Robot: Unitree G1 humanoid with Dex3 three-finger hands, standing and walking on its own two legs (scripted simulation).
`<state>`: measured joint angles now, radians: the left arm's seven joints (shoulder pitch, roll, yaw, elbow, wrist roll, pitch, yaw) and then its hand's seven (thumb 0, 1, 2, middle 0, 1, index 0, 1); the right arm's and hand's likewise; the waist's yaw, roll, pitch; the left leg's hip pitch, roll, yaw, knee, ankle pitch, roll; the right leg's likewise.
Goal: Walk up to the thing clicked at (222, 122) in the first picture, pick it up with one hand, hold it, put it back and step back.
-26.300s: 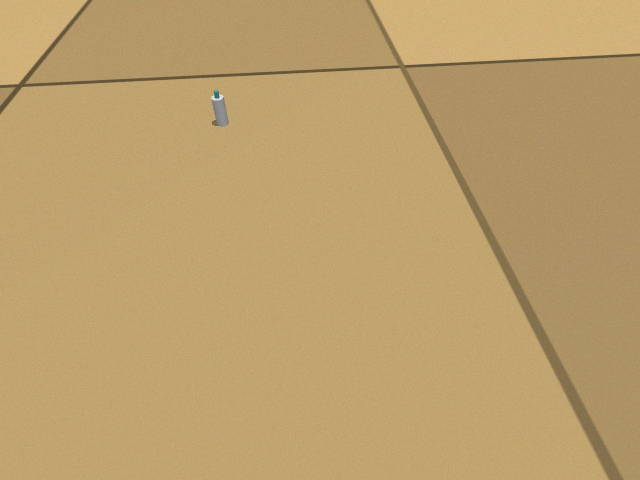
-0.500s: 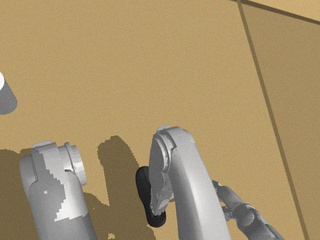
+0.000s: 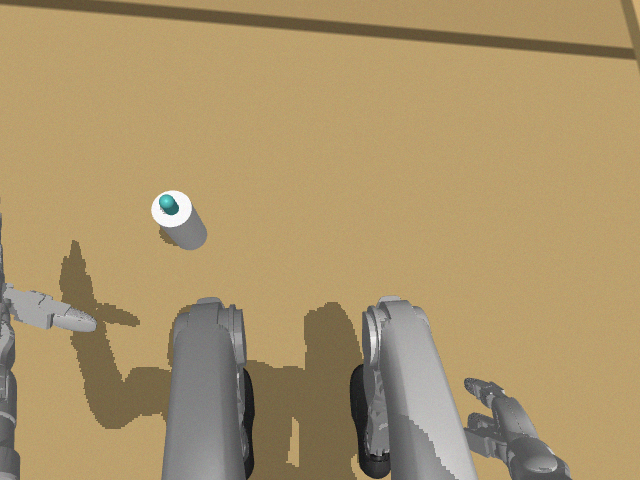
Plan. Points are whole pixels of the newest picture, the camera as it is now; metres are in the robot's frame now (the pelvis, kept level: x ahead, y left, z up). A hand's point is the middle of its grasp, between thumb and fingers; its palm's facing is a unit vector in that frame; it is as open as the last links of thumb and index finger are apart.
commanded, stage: home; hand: left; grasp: from the side
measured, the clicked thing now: (179, 219) +0.49 +0.26 -0.32
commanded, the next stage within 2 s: none
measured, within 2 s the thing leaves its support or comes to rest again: neither
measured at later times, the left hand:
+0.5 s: hand out of the picture +0.27 +0.25 +0.12, palm faces +0.22 -0.90 -0.38, open 17.4 cm
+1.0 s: hand out of the picture +0.23 +0.20 +0.24, palm faces +0.23 -0.93 -0.30, open 17.5 cm
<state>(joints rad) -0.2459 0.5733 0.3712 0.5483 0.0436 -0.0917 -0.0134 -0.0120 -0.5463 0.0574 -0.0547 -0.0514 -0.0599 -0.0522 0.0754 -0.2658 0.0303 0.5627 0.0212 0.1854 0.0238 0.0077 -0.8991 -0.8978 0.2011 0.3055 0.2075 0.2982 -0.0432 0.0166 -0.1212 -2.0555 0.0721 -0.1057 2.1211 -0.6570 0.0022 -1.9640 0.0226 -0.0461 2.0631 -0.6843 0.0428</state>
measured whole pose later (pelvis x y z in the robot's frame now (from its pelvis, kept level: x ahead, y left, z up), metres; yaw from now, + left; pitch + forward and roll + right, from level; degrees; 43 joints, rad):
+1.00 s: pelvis +0.09 +0.00 +0.29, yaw +7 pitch +9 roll -2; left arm 0.50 0.21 -0.01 -0.05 -0.01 0.29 0.15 -0.01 -0.55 0.05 -0.05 -0.05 -0.06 -0.05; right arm 0.27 -0.20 0.04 0.46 0.02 -0.08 -0.19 0.01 -0.89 -0.90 0.20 0.31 0.21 0.30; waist -0.02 0.04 -0.12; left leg -0.68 0.05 -0.03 1.00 -0.48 -0.02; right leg -0.60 -0.01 -0.05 0.94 -0.49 0.02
